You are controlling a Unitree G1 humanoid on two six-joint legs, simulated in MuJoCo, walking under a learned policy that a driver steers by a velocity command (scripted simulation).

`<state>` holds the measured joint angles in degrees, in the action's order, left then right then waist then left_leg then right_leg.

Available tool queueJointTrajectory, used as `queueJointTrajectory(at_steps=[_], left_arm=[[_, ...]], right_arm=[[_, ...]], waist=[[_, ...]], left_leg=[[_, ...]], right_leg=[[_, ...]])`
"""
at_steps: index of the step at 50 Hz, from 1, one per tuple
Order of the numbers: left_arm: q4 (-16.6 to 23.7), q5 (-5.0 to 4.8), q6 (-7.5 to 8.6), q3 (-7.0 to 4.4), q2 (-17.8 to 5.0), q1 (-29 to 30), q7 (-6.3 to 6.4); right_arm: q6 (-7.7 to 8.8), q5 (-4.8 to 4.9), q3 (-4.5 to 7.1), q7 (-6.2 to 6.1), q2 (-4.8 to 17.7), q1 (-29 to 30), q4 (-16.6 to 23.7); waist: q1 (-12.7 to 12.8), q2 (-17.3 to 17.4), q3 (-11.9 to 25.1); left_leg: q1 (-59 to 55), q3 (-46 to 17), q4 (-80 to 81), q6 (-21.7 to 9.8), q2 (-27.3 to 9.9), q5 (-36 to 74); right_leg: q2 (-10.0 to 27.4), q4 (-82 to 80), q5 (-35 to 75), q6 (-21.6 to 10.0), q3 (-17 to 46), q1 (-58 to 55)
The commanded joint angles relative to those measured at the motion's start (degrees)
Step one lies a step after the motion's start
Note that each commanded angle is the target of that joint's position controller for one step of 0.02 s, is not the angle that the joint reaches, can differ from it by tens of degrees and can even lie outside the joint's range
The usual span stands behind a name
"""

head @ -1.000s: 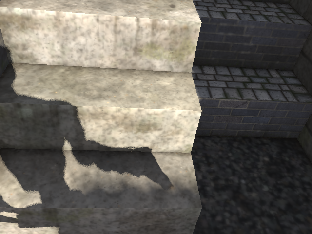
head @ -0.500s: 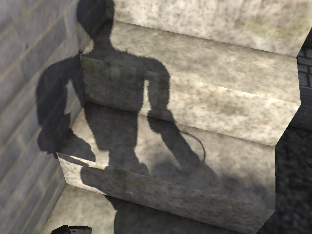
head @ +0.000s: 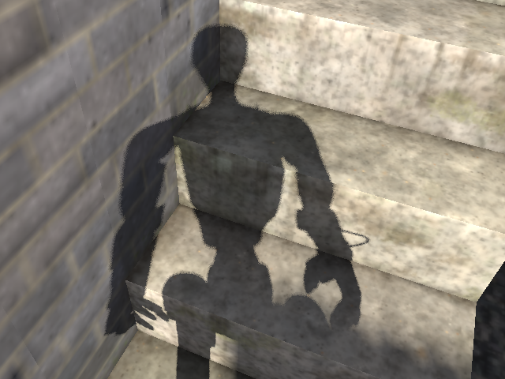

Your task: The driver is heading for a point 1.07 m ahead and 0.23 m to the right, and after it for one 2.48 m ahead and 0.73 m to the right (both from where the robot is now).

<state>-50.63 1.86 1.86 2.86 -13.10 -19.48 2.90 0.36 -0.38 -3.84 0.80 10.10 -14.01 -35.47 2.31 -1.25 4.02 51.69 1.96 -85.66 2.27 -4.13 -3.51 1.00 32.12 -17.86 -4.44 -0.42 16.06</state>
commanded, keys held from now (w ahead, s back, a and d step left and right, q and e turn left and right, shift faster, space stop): w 0.10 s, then w+e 0.76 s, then w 0.02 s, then no key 0.12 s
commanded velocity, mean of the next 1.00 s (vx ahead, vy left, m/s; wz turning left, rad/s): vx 0.40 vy -0.14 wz -0.37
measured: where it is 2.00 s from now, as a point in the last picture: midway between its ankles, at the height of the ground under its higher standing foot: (349, 315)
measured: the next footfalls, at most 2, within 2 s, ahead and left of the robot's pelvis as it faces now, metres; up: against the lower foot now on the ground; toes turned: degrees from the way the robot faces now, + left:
left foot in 0.12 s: +0.12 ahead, +0.13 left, +0.00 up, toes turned +4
right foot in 0.70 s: +0.28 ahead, -0.15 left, +0.20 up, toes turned -19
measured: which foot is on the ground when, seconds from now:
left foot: up 0.00-0.10, down 0.12-0.74, up 0.76-1.00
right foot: down 0.00-0.12, up 0.14-0.68, down 0.70-1.00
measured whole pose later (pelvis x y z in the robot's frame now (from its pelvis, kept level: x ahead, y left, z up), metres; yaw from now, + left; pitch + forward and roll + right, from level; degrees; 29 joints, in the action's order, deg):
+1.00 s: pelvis +0.32 -0.08 +0.20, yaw -24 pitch +0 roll +4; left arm -53.6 2.4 2.9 3.2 -5.9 -28.5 -3.7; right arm 6.9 1.7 -4.1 0.7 6.7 1.1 -34.4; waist 1.3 2.4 5.0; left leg 79.2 -5.8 -140.1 -4.7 1.1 -4.7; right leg -1.4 39.3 -24.9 -3.0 5.0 13.7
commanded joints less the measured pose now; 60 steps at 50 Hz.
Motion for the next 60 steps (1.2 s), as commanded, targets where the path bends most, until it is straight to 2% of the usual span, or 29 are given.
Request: queueJointTrajectory(at_steps=[1, 3, 5, 7, 8, 10, 12, 13, 15, 21, 26, 30, 31, 33, 35, 36, 37, 38, 39, 41, 42, 44, 45, 50, 54, 57, 58, 59, 60], left_arm=[[3.62, -1.27, 1.83, -2.14, -9.18, 7.83, -0.91], [1.14, -0.97, 1.66, -2.09, -9.66, 8.53, -1.02], [-0.44, 0.03, 1.1, -1.53, -6.44, 5.68, -3.06], [5.17, 0.12, 3.98, 0.76, 5.22, 9.3, -3.91], [0.92, -3.29, 5.32, 0.64, 7.13, -0.92, -4.95], [5.62, -2.44, 4.55, 1.22, 4.81, 11.53, -3.82], [7.32, -0.02, 2.75, 2.0, 6.25, 13.92, -2.9], [9.81, -0.99, 0.38, 0.83, 3.87, 12.98, -3.49], [9.89, -1.12, -2.24, 0.75, 6.13, 6.06, -3.24], [21.1, -3.41, -3.17, 2.43, 8.22, 23.61, -2.26], [23.34, -3.07, -2.99, 2.84, 8.98, 24.11, -2.64], [29.68, -4.77, -1.45, 7.27, 15.29, 37.46, -6.46], [29.59, -4.49, -0.73, 6.92, 14.41, 36.05, -7.3], [29.19, -3.55, -0.98, 4.42, 9.8, 28.25, -7.1], [26.5, -2.67, -1.88, -0.89, -3.51, 11.79, -5.96], [24.61, -1.91, -3.07, -2.67, -7.63, 6.45, -6.52], [21.48, -2.26, -3.51, -5.54, -13.37, -3.0, -4.39], [19.25, -0.25, -1.77, -6.93, -18.43, -5.09, -1.93], [17.74, -0.75, -1.06, -5.12, -13.02, -0.45, -0.98], [10.48, -2.79, 0.84, -3.03, -3.15, 0.08, -2.85], [7.85, -3.39, 1.16, -2.22, 0.56, 0.08, -4.13], [6.98, -0.65, 0.8, -2.07, 3.55, 7.93, -5.45], [6.44, 1.47, 2.01, -0.89, 5.7, 6.45, -6.17], [1.52, -0.27, 3.14, -0.34, 0.86, 0.69, -6.53], [-4.52, -0.81, 1.53, -0.87, 0.88, -6.36, -2.78], [-6.26, -2.88, 1.71, -2.21, -6.47, -3.55, -0.17], [-5.99, -2.31, 3.13, -2.57, -12.44, -0.52, -1.3], [-5.54, -1.68, 3.78, -2.48, -12.09, 0.62, -1.78], [-7.97, -0.67, 3.97, -2.68, -5.1, -12.14, -1.62]], right_arm=[[-0.29, -0.08, 0.22, -0.99, 3.23, 6.93, 4.84], [-0.71, 1.8, 3.31, -0.93, 9.38, -4.87, 1.39], [-0.45, 0.7, 5.44, -0.73, 12.25, -10.3, -3.8], [-0.61, -1.83, 4.68, -0.96, 12.45, -23.65, -8.7], [0.85, -4.04, 5.6, -2.34, 15.13, -25.55, -9.09], [0.87, -4.06, 4.3, -2.58, 10.91, -13.3, -10.89], [1.72, -5.8, 1.62, -1.36, 3.71, -4.67, -12.48], [1.24, -6.86, 0.18, -2.4, -1.09, -5.68, -13.63], [0.92, -5.87, -0.18, -4.37, 1.19, -11.7, -16.15], [-0.76, -5.84, -0.46, -5.75, 1.99, -12.09, -15.62], [-2.01, -3.65, 3.25, -7.79, 4.92, -21.35, -16.16], [-5.03, -0.43, 6.1, -8.52, 8.86, -21.12, -17.29], [-4.39, 0.75, 5.97, -7.79, 9.0, -17.9, -17.99], [-2.39, -1.16, 7.07, -6.8, 16.71, -15.93, -19.18], [-1.01, -0.6, 9.1, -4.85, 23.74, -8.67, -14.74], [-0.46, 0.27, 9.91, -5.03, 25.28, -4.54, -11.19], [1.64, 0.46, 9.16, -3.16, 18.4, 0.78, -6.57], [3.68, -0.92, 8.15, -1.4, 11.67, 9.73, -3.1], [5.26, -1.95, 6.36, 0.71, 3.86, 16.31, 0.56], [7.48, -2.01, 3.21, 1.4, -1.94, 17.96, 4.75], [6.88, -1.61, 2.45, 1.39, -2.83, 14.61, 4.7], [6.86, 0.68, 1.29, 1.65, -1.94, 5.52, 1.37], [7.02, 2.16, 0.73, 1.93, -0.59, 2.59, -0.24], [5.35, 1.79, -1.67, -1.38, -4.73, 12.29, 1.49], [4.55, 1.04, -2.74, -1.12, -7.93, 22.55, 3.64], [4.0, 1.07, 1.27, -0.92, 0.99, 12.03, -2.54], [3.8, 1.38, 1.43, -0.39, 3.38, 1.85, -6.26], [2.86, -0.45, 1.88, -0.07, 4.55, -0.23, -8.5], [1.99, -2.49, 4.03, 0.59, 6.87, -1.61, -11.7]], waist=[[0.22, -9.06, -1.42], [-4.85, -14.08, 0.25], [-6.29, -5.4, -1.49], [-6.27, 15.78, 3.06], [-3.15, 15.62, 10.4], [-0.79, 5.89, -4.68], [2.96, 3.02, -6.25], [2.56, -7.78, -7.7], [4.25, 5.5, 0.24], [0.96, 13.23, -6.83], [-2.59, 9.18, -8.2], [-4.69, 7.15, -10.06], [-3.04, 4.01, -8.13], [2.28, 10.92, -0.03], [9.38, 18.69, 14.8], [11.21, 16.1, 17.7], [13.05, 1.39, 17.29], [11.05, -15.13, 20.34], [7.76, -8.01, 11.83], [-0.87, 3.25, -7.23], [-3.93, 3.11, -7.41], [-9.93, 2.32, -7.98], [-10.09, 9.22, -7.26], [-5.74, -2.0, -8.86], [-1.97, -12.53, -4.87], [-7.31, -17.85, 12.73], [-10.96, -23.22, 15.68], [-10.4, -23.71, 14.93], [-3.3, -9.65, 16.77]], left_leg=[[-23.23, 5.33, 28.38, -1.56, 1.95, -6.27], [-29.35, 1.72, 44.83, -2.97, 1.16, -9.56], [-40.64, 4.22, 58.63, -1.93, 2.81, -8.55], [-57.63, -26.14, 56.72, -1.61, -14.07, 1.98], [-59.45, -55.02, 74.9, -6.65, -24.91, -37.84], [-47.38, -38.32, 73.44, -2.81, -21.27, -37.0], [-33.53, -18.79, 64.95, -1.28, -14.98, -21.76], [-30.84, -13.81, 58.26, 3.08, -11.21, 0.32], [-38.69, -8.0, 56.85, 3.02, -13.2, 14.63], [-29.29, 1.17, 68.46, -1.57, -11.48, 4.45], [-52.39, -1.88, 72.15, -4.82, -15.18, -4.44], [-51.83, 4.03, 85.62, -9.09, -17.48, 5.97], [-49.2, 9.59, 83.78, -8.54, -18.1, 32.33], [-52.77, 14.04, 73.04, -10.42, -18.29, 97.49], [-59.4, 10.68, 55.84, -15.32, -17.39, 115.26], [-52.46, 6.01, 44.01, -16.23, -16.53, 100.33], [-23.12, 0.58, 26.4, -12.99, -6.17, 50.63], [-4.67, -9.58, -9.02, -9.77, 7.69, -7.7], [4.3, -18.71, -34.0, -10.4, 8.44, -11.77], [17.66, -10.48, -53.69, -12.66, 5.82, -15.13], [17.25, -9.45, -55.47, -12.05, 3.89, -14.67], [17.45, -8.8, -54.62, -9.74, 1.56, -8.06], [16.42, -8.99, -49.62, -9.45, 0.69, 0.38], [26.82, -2.92, -51.28, -4.78, 6.68, 0.08], [19.83, 10.9, -33.35, -2.79, 3.6, -1.53], [-23.31, 14.17, 0.29, -6.54, 9.1, -8.77], [-29.71, 8.5, 17.51, -5.34, 7.98, -11.52], [-31.72, 4.4, 30.62, -5.0, 9.53, -12.95], [-45.15, -12.84, 24.68, -13.9, 4.16, 0.48]], right_leg=[[9.37, -23.48, -2.15, -12.56, 10.92, 9.73], [10.12, -17.67, -4.87, -11.66, 12.58, -2.23], [5.93, 2.75, -0.77, -9.57, 5.48, 0.97], [-4.64, 52.52, -6.11, -2.66, 7.85, 34.43], [-7.61, 74.52, -0.2, -0.8, 16.85, 44.91], [-4.22, 90.0, 14.75, 0.97, 12.07, 60.58], [-2.77, 96.78, 23.25, 1.43, 10.92, 58.85], [-5.42, 98.6, 24.62, 1.01, 17.93, 54.34], [-7.24, 112.62, 21.34, 1.73, 16.04, 60.31], [-3.48, 102.98, 21.83, 5.02, 5.57, 63.8], [0.82, 95.37, 11.59, 6.6, 7.54, 76.42], [7.78, 68.65, -8.57, 4.25, -5.18, 61.11], [5.2, 62.77, -11.62, 1.39, -12.21, 49.45], [-1.78, 57.77, -20.54, -3.92, -16.69, 33.9], [-7.68, 37.66, -20.05, -6.26, -9.67, 15.01], [-8.58, 22.85, -19.67, -7.49, 1.75, 3.57], [0.51, 5.04, -30.62, -14.92, 33.93, -15.42], [10.73, -16.91, -43.15, -16.75, 67.37, -20.4], [13.04, -18.43, -29.47, -9.16, 63.18, -12.07], [10.05, -11.73, -20.57, -3.59, 41.47, 3.53], [6.26, -9.55, -15.83, -1.3, 32.34, 5.72], [3.94, -5.18, -7.63, 2.25, 19.68, 11.63], [4.44, -4.41, -3.31, 6.18, 16.79, 14.39], [2.62, -6.78, 10.1, 7.49, 10.15, 12.66], [7.54, -17.46, 38.4, 1.5, 10.67, 4.26], [9.37, -11.02, 126.97, -3.29, -0.18, -7.26], [15.01, -7.47, 134.54, -8.29, 2.45, -16.39], [14.75, -2.37, 132.7, -8.44, 3.85, -23.12], [9.82, 6.1, 121.38, -0.68, 5.12, -10.6]])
